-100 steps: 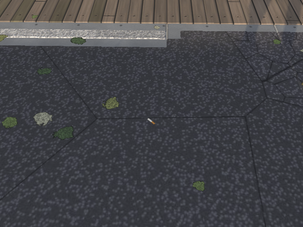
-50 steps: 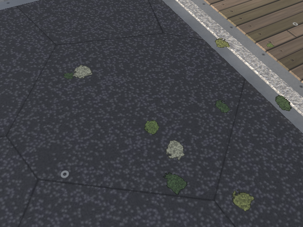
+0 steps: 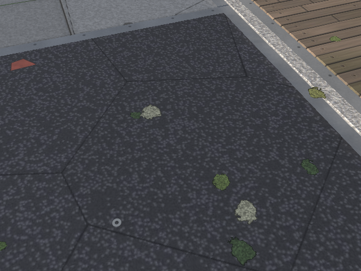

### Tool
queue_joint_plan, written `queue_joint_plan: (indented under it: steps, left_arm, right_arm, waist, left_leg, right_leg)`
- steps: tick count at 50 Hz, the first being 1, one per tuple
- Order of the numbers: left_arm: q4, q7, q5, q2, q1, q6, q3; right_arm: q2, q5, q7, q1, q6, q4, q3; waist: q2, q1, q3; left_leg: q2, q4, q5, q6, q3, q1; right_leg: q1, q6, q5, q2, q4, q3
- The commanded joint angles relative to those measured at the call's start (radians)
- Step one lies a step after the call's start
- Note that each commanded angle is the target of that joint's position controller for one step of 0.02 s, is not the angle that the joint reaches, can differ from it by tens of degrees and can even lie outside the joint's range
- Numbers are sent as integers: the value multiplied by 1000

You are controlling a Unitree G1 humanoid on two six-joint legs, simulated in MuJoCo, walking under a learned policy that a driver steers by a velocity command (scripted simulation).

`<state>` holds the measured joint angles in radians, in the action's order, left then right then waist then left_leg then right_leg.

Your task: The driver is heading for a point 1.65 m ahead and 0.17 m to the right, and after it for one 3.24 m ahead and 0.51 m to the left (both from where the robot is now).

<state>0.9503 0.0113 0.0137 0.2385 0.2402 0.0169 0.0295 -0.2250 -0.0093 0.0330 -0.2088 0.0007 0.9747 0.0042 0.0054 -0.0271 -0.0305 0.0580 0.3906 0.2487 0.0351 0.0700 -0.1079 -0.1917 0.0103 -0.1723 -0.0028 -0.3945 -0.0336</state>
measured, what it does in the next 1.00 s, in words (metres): stands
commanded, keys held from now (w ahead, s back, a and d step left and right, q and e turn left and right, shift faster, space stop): shift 0.94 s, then w+shift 0.06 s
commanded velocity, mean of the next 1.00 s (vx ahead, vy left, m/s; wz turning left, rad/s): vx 0.01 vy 0.00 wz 0.00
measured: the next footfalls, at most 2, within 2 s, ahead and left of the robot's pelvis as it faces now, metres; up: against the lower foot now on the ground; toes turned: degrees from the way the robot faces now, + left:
right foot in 1.54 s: +0.42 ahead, -0.14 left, +0.00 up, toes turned -3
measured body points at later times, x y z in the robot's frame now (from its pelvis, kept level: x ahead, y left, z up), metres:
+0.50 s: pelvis +0.01 -0.01 +0.00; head +0.01 +0.00 +0.45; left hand +0.02 +0.23 -0.16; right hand +0.01 -0.24 -0.16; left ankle -0.02 +0.10 -0.74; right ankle +0.03 -0.11 -0.74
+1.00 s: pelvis +0.02 -0.01 +0.00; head +0.02 -0.01 +0.45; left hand +0.00 +0.21 -0.16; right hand -0.01 -0.23 -0.16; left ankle -0.03 +0.10 -0.74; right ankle +0.02 -0.11 -0.74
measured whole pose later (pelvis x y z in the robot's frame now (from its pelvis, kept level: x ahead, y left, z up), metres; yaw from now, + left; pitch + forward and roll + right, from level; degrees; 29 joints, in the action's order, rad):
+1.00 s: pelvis +0.02 -0.01 +0.00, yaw +0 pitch -1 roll +0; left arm 1.15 0.03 0.01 0.15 0.29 0.01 0.01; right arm -0.14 -0.01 0.05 -0.32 0.00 1.16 -0.01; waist 0.00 -0.01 -0.02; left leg 0.04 0.43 0.34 0.04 0.07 -0.11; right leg -0.20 0.04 -0.28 0.02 -0.46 -0.03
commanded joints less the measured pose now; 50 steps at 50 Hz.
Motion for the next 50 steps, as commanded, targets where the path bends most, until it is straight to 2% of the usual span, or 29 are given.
queue_joint_plan:
  steps: [1, 10, 20, 47, 48, 49, 50]
  left_arm:
    - [-7, 6, 0, 94, 6, -10, 16]
    - [75, 14, 0, 73, 24, -9, 5]
    - [133, 20, -1, 45, 41, -11, -7]
    - [194, 30, -1, -7, 94, -15, -15]
    - [197, 29, -1, -4, 108, -12, -13]
    - [189, 25, -1, 30, 111, -5, 2]
    - [174, 17, 5, 54, 111, 2, 12]
  right_arm:
    - [-107, 1, 5, -17, -10, -2, 21]
    - [-83, 2, 11, -58, -9, 81, 12]
    - [-53, 2, 15, -99, -9, 139, 3]
    - [6, 1, 22, -163, -10, 191, -5]
    - [7, -2, 21, -186, -8, 196, -4]
    - [-23, -4, 18, -190, -2, 186, 9]
    - [-46, -14, 10, -183, 4, 166, 19]
  waist:
    - [-5, 6, -5]
    - [-8, 8, -14]
    - [-5, 11, -25]
    - [-7, 15, -44]
    - [-5, 17, -3]
    - [-3, 18, -13]
    - [1, 15, -74]
  left_leg:
    - [-117, -96, -99, 35, 107, -94]
    - [-113, -96, -116, 31, 96, -96]
    - [-112, -87, -135, 26, 87, -92]
    - [-115, -71, -144, 17, 73, -88]
    - [-93, -75, 31, 28, 63, -81]
    - [-61, -40, 313, 57, 58, -116]
    - [-66, -27, 526, 84, 93, -195]
  right_leg:
    - [58, 20, 48, -87, 55, 102]
    - [61, 27, 49, -91, 55, 104]
    - [55, 30, 60, -90, 53, 104]
    - [48, 35, 74, -86, 47, 104]
    - [61, 42, -107, -64, 46, 96]
    - [31, 67, -391, -33, 14, 89]
    - [-37, 92, -600, -44, 13, 134]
